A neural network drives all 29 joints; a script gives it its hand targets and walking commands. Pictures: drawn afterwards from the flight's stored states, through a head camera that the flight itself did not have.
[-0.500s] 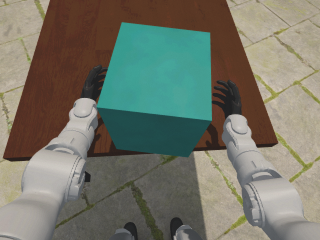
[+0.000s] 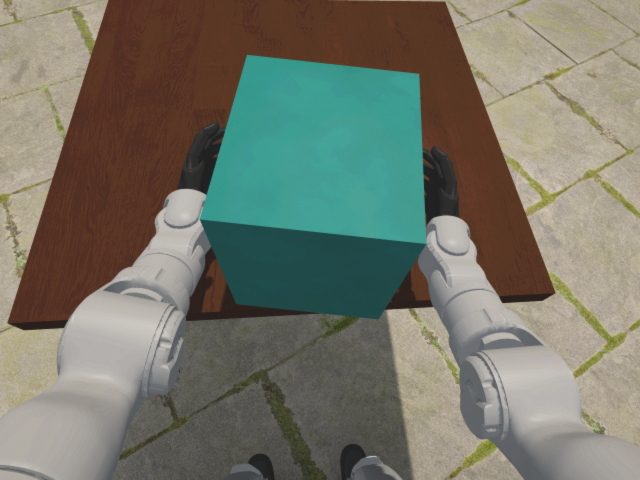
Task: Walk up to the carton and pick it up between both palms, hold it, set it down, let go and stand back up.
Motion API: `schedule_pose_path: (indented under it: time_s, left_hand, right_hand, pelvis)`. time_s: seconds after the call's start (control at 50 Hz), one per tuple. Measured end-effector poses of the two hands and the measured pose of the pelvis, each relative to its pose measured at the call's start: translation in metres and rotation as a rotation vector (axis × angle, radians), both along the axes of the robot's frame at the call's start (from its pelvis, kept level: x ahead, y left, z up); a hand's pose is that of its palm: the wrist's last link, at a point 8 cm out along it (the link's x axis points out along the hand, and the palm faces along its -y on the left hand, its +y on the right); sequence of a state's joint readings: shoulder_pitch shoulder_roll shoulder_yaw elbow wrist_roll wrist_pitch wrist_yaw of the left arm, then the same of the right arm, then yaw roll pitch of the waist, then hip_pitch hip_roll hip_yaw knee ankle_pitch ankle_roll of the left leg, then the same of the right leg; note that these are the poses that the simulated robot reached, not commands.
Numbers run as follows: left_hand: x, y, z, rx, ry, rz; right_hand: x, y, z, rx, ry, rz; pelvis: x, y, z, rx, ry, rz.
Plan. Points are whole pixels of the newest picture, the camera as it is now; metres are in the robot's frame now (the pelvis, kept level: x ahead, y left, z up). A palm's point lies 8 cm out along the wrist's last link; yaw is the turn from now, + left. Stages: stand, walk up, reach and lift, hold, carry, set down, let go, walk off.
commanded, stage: reach and lift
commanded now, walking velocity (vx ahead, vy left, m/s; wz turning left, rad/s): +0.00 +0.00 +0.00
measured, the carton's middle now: (319, 199) +0.47 -0.01 +0.01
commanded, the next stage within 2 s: none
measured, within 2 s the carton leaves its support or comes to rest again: leaves its support in 1.78 s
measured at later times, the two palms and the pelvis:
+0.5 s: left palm (193, 210) +0.43 +0.15 +0.04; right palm (438, 235) +0.39 -0.16 +0.03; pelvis +0.01 +0.01 +0.01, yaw +0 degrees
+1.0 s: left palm (193, 210) +0.43 +0.15 +0.04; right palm (438, 235) +0.39 -0.16 +0.03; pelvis +0.01 +0.01 +0.02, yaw +0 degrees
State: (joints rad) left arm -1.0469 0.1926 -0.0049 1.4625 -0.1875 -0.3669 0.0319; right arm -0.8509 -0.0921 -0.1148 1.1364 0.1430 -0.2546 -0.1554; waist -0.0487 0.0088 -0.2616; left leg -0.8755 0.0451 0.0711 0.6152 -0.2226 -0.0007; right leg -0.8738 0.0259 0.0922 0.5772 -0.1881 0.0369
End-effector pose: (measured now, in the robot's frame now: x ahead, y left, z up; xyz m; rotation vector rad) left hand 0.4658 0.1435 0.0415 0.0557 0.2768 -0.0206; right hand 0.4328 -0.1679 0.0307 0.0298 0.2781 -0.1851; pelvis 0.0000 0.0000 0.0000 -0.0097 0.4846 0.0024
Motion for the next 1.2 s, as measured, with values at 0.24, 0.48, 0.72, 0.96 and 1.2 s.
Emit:
schedule_pose_path:
  time_s: [0.24,0.48,0.72,0.96,1.2]
  left_hand:
    - [-0.018,-0.005,-0.003,-0.081,0.009,0.023]
    - [-0.035,0.003,-0.003,-0.073,0.017,0.020]
    - [-0.035,0.002,-0.003,-0.077,0.019,0.024]
    - [-0.035,0.002,-0.004,-0.077,0.018,0.023]
    - [-0.035,0.002,-0.004,-0.079,0.016,0.023]
  right_hand:
    - [-0.020,0.002,0.001,-0.030,-0.017,-0.067]
    - [-0.038,0.010,0.002,-0.051,-0.002,-0.067]
    - [-0.038,0.010,0.001,-0.048,0.000,-0.065]
    - [-0.038,0.010,0.001,-0.047,-0.003,-0.066]
    - [-0.039,0.010,0.001,-0.049,-0.010,-0.067]
  pelvis:
    - [0.011,0.004,0.009,-0.006,-0.107,0.002]
    - [0.012,0.012,0.015,-0.016,-0.198,0.005]
    - [0.014,0.011,0.016,-0.016,-0.201,0.005]
    - [0.015,0.011,0.016,-0.016,-0.202,0.006]
    - [0.015,0.011,0.016,-0.016,-0.201,0.007]
